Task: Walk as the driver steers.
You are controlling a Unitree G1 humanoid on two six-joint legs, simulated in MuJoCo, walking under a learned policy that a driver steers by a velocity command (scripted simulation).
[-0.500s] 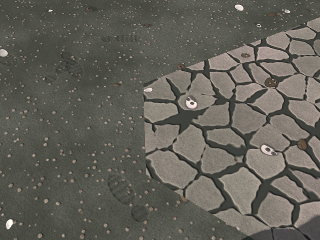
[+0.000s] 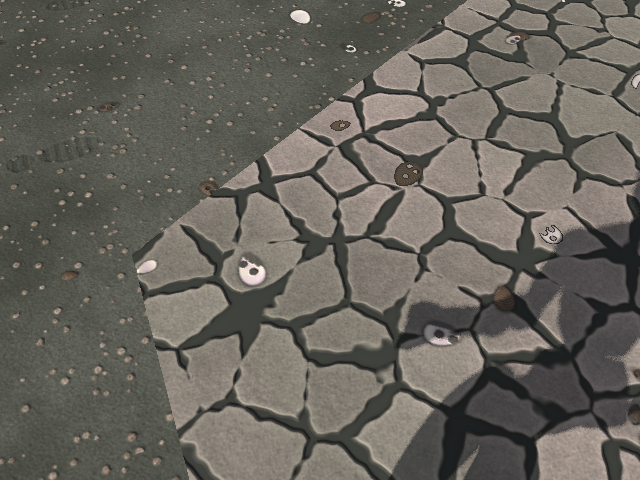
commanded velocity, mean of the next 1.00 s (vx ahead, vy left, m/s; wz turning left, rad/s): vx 0.50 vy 0.00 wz -0.22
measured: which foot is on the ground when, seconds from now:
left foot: up 0.00-0.42, down 0.44-0.92, up 0.94-1.00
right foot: down 0.00-0.44, up 0.46-0.90, down 0.92-1.00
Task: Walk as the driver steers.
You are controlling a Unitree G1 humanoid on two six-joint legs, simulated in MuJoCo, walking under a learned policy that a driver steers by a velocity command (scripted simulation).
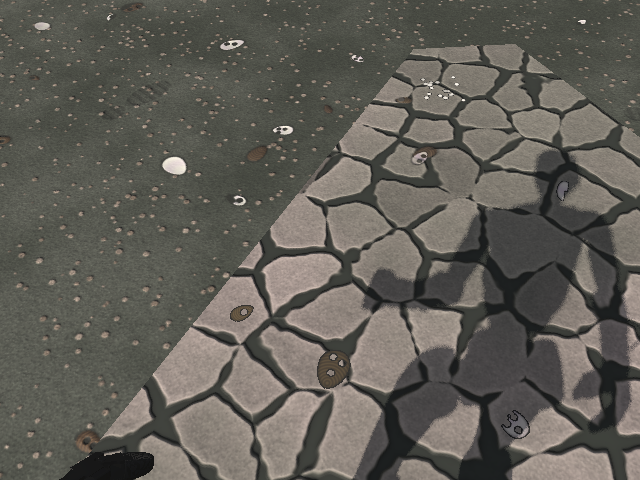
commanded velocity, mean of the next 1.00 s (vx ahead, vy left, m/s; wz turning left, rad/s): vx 0.50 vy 0.00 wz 0.49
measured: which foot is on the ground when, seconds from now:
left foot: up 0.00-0.40, down 0.42-0.92, up 0.94-1.00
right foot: down 0.00-0.42, up 0.44-0.88, down 0.90-1.00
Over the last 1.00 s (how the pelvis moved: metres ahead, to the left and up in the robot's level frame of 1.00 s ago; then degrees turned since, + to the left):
0.53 -0.08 0.02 -10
